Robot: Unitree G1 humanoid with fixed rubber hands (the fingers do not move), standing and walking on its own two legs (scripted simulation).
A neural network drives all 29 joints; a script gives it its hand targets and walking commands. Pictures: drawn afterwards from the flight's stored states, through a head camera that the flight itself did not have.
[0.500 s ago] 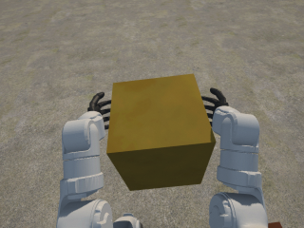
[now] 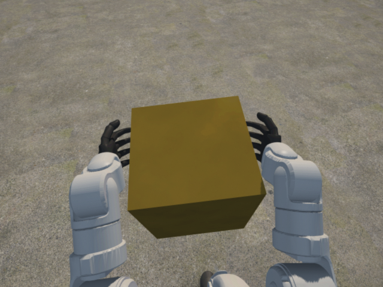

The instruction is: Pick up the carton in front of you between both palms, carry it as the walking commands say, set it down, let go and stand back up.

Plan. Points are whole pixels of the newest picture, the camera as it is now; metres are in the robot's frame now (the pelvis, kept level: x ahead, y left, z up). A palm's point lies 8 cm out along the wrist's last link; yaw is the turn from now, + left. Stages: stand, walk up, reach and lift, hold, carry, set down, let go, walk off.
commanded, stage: carry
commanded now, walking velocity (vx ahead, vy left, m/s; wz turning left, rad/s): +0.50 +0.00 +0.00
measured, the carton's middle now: (193, 174) +0.34 -0.03 +0.04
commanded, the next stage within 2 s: none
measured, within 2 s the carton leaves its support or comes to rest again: neither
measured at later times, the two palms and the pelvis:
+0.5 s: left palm (110, 73) +0.64 +0.16 +0.11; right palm (218, 66) +0.65 -0.14 +0.11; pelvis +0.31 +0.00 -0.01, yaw +1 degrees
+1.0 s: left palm (120, 38) +0.88 +0.16 +0.09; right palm (206, 33) +0.89 -0.14 +0.09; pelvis +0.64 +0.01 -0.01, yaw +0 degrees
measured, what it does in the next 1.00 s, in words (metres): walks ahead: right foot, then left foot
